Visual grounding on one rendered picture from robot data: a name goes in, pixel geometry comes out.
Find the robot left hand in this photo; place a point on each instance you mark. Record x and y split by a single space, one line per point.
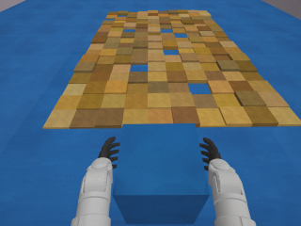
106 153

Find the left robot forearm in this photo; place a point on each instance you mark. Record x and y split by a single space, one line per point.
95 195

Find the carton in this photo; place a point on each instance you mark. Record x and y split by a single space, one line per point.
160 176

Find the robot right hand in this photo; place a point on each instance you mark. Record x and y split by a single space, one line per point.
212 152

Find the right robot forearm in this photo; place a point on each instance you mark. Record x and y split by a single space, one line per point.
230 204

